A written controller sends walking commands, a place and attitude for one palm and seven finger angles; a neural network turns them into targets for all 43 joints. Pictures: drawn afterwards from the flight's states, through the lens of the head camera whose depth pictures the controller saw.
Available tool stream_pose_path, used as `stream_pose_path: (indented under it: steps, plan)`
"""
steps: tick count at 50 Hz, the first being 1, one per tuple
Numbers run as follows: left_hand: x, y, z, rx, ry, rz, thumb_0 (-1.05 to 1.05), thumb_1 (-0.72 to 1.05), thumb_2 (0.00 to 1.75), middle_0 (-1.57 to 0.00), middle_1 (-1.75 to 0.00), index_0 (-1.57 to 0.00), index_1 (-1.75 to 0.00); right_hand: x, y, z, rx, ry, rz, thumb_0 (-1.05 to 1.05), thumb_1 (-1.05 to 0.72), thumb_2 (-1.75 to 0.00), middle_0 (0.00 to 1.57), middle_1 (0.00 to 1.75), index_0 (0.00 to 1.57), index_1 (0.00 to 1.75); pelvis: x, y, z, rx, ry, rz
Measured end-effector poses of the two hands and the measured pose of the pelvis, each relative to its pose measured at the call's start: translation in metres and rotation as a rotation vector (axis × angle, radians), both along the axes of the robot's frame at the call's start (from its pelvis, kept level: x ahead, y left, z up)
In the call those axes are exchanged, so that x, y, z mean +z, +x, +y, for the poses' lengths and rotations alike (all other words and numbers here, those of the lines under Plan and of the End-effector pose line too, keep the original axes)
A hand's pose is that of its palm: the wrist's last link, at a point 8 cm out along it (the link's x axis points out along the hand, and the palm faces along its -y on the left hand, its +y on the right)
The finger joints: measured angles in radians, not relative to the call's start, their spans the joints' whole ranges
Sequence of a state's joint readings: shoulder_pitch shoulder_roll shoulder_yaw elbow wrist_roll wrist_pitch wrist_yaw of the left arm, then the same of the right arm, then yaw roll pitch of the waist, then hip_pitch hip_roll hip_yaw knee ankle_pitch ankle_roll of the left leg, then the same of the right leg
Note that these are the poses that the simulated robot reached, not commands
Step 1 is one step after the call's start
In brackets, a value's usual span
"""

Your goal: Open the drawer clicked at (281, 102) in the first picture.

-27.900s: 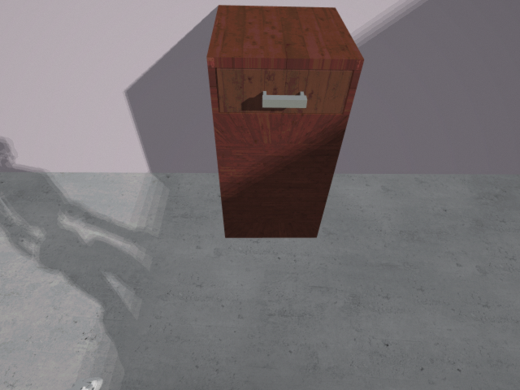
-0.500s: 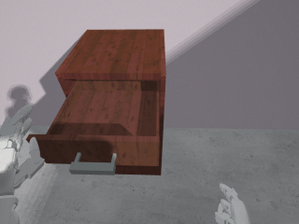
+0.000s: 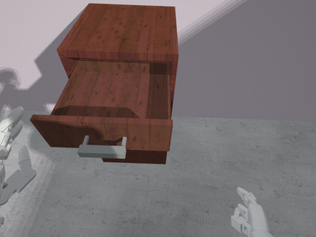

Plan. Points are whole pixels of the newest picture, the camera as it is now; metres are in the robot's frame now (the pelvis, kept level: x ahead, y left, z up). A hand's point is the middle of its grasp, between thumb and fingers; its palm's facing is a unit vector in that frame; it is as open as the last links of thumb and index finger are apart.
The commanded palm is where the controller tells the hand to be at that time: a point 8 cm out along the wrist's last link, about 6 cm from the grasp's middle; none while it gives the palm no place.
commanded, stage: step back with the hand held close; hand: left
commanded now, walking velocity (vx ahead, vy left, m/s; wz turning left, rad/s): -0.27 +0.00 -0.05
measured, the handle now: (104, 145) +0.35 +0.19 -0.01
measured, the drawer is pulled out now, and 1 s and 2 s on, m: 0.30 0.30 0.30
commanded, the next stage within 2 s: stop stepping back and stand still in 0.72 s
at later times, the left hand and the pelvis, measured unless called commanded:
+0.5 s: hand (9, 207) +0.13 +0.25 +0.16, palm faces +0.37 -0.79 -0.49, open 7.4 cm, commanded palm +0.07 +0.28 +0.18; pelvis -0.06 +0.00 -0.01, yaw +0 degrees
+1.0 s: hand out of the picture +0.01 +0.24 +0.17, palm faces +0.36 -0.85 -0.39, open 7.5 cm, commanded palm -0.05 +0.28 +0.18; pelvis -0.18 -0.01 +0.01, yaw +1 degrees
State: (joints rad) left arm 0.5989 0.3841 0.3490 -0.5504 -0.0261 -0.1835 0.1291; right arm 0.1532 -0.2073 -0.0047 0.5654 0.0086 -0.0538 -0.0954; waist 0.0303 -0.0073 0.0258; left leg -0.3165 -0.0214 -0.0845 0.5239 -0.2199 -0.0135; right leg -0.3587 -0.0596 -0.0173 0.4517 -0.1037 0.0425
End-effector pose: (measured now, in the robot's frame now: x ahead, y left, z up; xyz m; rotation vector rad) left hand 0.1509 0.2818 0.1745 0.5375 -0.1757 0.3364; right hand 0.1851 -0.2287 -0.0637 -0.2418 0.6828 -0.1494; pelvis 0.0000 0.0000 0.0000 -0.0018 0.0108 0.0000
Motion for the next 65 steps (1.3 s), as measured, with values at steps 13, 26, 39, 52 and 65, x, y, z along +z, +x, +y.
stream_pose_path:
  steps: [13, 26, 39, 52, 65]
  plan:
    - [0.007, -0.031, -0.004, -0.030, -0.002, -0.108, 0.01, 0.88, 0.90, -0.21, -0.31, -0.21, -0.30, -0.003, -0.045, -0.007, -0.006, -0.041, 0.011, 0.01, -0.90, -0.90, 0.21, 0.30, 0.20, 0.30, -0.006, -0.031, 0.002, -0.005, -0.027, 0.005]
    - [0.002, -0.063, 0.002, -0.046, 0.064, -0.091, 0.01, 0.89, 0.90, -0.21, -0.31, -0.21, -0.30, -0.009, -0.085, -0.005, -0.006, -0.024, 0.011, 0.01, -0.90, -0.90, 0.20, 0.30, 0.20, 0.30, -0.012, -0.063, 0.000, 0.008, -0.028, 0.024]
    - [0.005, -0.124, 0.029, -0.008, -0.011, -0.066, 0.01, 0.88, 0.90, -0.21, -0.31, -0.21, -0.30, 0.014, -0.108, 0.031, 0.078, -0.043, -0.012, 0.01, -0.90, -0.90, 0.20, 0.30, 0.20, 0.30, 0.004, -0.115, 0.015, 0.045, -0.060, 0.040]
    - [0.010, -0.193, -0.013, -0.057, -0.016, -0.078, 0.01, 0.89, 0.90, -0.21, -0.31, -0.20, -0.30, 0.017, -0.187, 0.021, 0.122, 0.016, -0.081, 0.01, -0.90, -0.90, 0.21, 0.30, 0.20, 0.30, -0.002, -0.196, -0.013, -0.008, 0.010, 0.056]
    - [-0.002, -0.224, 0.008, 0.043, -0.059, -0.118, 0.01, 0.88, 0.90, -0.21, -0.31, -0.21, -0.30, -0.012, -0.289, -0.042, -0.064, -0.120, 0.149, 0.01, -0.90, -0.90, 0.20, 0.30, 0.20, 0.30, -0.003, -0.207, -0.002, 0.057, 0.009, 0.049]
